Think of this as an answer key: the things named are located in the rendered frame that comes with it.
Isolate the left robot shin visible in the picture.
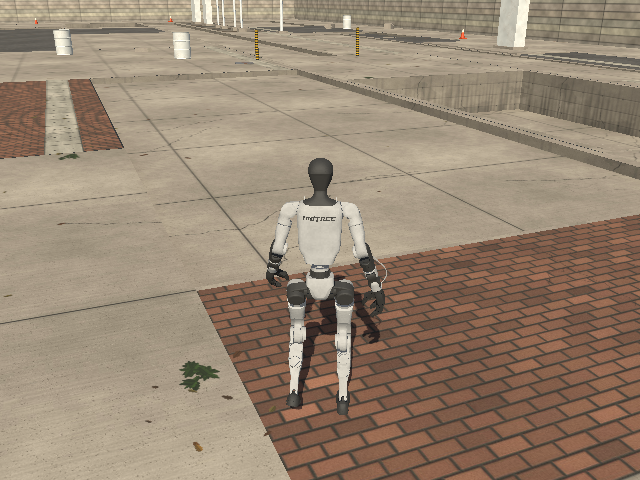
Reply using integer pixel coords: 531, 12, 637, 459
288, 326, 303, 395

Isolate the right robot shin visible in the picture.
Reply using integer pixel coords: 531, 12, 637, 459
337, 334, 351, 401

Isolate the robot right upper arm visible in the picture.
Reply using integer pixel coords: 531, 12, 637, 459
341, 202, 369, 259

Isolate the robot left hand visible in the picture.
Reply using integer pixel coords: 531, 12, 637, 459
266, 269, 289, 287

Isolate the right robot forearm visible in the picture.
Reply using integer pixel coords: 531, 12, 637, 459
359, 243, 382, 292

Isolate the robot right hand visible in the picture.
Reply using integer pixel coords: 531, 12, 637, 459
362, 289, 385, 317

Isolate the left robot forearm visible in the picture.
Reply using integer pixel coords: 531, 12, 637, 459
267, 239, 283, 273

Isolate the robot shin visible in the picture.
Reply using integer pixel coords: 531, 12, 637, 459
337, 334, 351, 401
288, 326, 303, 395

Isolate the robot left upper arm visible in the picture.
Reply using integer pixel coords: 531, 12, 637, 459
272, 201, 300, 255

